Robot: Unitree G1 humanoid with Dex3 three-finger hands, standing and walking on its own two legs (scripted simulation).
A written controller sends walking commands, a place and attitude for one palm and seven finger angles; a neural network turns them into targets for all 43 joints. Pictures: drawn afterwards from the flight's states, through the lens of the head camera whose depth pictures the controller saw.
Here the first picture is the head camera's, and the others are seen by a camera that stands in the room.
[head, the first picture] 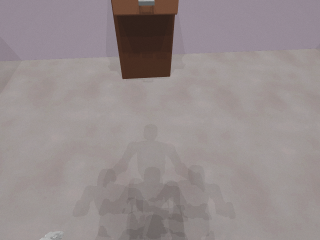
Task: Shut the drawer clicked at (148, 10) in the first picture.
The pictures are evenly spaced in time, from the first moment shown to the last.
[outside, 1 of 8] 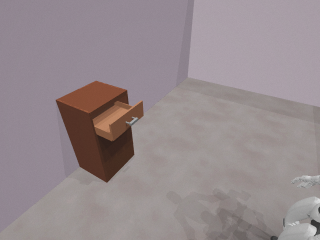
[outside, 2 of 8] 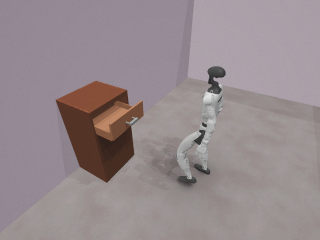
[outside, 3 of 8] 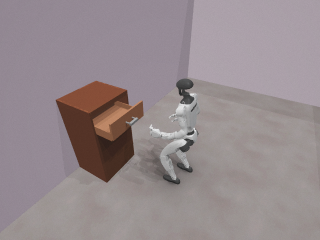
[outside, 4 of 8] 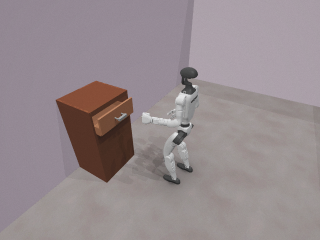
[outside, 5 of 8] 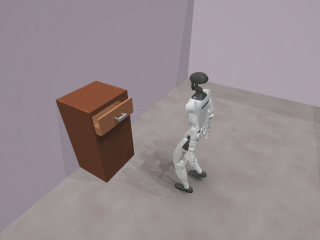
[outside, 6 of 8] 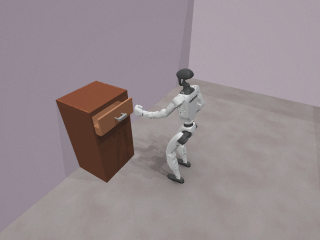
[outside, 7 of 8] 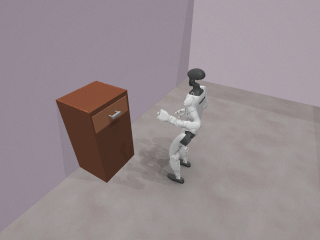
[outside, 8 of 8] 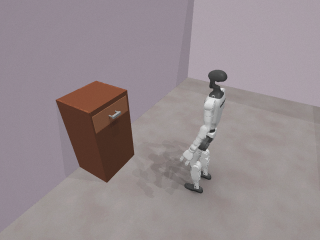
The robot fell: no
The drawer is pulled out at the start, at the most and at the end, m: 0.21 0.21 0.00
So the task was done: yes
